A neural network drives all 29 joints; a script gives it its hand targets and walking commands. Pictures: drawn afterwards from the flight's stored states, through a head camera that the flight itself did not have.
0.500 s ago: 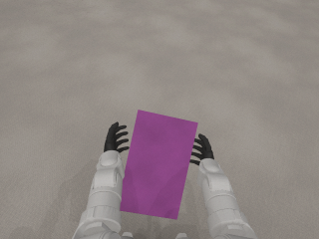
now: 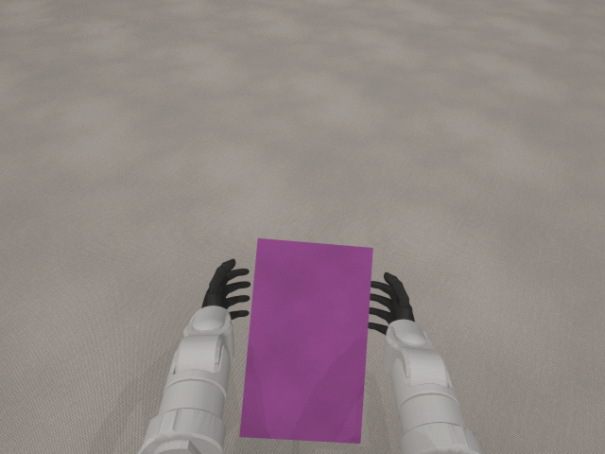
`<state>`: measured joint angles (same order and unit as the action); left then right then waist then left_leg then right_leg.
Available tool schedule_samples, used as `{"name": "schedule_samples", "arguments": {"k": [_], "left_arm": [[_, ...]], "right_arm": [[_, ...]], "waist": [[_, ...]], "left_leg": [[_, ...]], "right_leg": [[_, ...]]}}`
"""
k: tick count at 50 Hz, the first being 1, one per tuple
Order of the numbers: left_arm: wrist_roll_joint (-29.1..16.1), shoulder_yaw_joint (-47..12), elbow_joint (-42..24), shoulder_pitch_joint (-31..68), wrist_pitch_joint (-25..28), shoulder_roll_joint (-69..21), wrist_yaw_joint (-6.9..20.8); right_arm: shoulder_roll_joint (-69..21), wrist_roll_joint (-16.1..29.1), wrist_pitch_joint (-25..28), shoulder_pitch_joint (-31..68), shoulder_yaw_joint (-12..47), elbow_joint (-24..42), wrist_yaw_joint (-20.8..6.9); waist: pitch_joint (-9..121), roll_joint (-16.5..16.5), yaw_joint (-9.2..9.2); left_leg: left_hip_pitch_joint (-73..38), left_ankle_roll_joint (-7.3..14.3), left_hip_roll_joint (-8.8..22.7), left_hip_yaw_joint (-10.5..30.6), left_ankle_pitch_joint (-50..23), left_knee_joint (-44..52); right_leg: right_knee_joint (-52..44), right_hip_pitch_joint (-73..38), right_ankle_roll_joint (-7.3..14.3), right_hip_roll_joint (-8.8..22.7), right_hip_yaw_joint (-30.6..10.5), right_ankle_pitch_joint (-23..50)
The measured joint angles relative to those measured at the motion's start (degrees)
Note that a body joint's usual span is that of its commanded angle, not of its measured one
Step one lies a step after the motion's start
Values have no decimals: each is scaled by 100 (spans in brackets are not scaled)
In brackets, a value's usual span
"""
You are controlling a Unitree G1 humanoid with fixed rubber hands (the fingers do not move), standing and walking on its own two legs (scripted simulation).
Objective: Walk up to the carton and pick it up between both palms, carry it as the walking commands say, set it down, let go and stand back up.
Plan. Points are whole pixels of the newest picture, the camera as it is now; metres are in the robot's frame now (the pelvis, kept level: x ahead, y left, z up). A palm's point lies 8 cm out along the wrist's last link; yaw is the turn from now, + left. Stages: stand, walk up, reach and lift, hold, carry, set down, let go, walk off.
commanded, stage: reach and lift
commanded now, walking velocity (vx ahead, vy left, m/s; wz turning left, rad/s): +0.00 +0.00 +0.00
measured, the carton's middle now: (303, 324) +0.38 +0.00 -0.11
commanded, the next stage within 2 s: hold in 1.66 s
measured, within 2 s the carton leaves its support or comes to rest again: neither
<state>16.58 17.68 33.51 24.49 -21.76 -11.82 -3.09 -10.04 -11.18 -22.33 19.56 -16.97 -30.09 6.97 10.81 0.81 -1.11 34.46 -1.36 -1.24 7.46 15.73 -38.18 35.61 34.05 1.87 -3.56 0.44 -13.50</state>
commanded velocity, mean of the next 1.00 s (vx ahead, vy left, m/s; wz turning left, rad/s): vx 0.00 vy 0.00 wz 0.00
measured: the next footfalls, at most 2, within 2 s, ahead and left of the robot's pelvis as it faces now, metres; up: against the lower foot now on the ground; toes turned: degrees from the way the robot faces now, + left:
none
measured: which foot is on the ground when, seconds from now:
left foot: down 0.00-1.00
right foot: down 0.00-1.00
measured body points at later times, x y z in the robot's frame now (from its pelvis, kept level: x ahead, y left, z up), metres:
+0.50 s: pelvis -0.02 +0.00 +0.01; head -0.06 +0.01 +0.45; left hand +0.31 +0.14 +0.05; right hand +0.33 -0.12 +0.07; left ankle +0.03 +0.14 -0.72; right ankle +0.03 -0.09 -0.72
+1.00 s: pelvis -0.01 +0.01 +0.01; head -0.07 +0.01 +0.46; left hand +0.31 +0.15 +0.07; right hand +0.32 -0.11 +0.07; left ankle +0.03 +0.14 -0.72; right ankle +0.03 -0.09 -0.72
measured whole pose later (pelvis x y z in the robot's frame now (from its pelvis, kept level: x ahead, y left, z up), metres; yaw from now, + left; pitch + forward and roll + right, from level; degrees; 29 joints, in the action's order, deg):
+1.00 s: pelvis -0.01 +0.01 +0.01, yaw +1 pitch -2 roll -1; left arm 16.4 15.7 24.0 23.2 -39.5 -11.2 -3.0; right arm -11.8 -15.9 -39.8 25.2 -17.5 -26.3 6.9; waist 6.6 0.5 -1.1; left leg 17.4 -1.4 -1.2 7.7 14.4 -33.5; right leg 29.7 16.2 1.8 -3.3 0.4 -11.8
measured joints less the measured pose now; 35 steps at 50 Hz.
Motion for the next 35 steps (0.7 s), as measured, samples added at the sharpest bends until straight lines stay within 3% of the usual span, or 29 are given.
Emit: {"name": "schedule_samples", "arguments": {"k": [8, 17, 24, 35], "left_arm": [[0, -60, -185, -133, -365, 55, 32], [1, -32, -220, -132, -894, 59, 31], [-12, -83, -723, -130, -1335, 59, 27], [-13, -126, -947, -132, -1922, 59, 27]], "right_arm": [[-8, -99, -438, 86, 155, 205, -9], [-20, -433, -943, 583, -50, -61, -55], [-28, -434, -1098, 936, -50, -41, -35], [-176, -527, -1537, 495, -51, 132, -30]], "waist": [[1, -25, 0], [-198, -49, 0], [-244, -34, 0], [-214, -34, 1]], "left_leg": [[-436, 0, 0, 9, -118, 163], [-822, 0, 0, 6, -124, 152], [-1007, 0, 0, 8, -126, 184], [-1600, 0, 0, 24, -126, 431]], "right_leg": [[-233, -475, 0, 9, 0, 143], [-207, -852, 0, 9, 0, 145], [-225, -1031, 5, 10, -1, 136], [-549, -1672, 2, 25, -1, 153]]}}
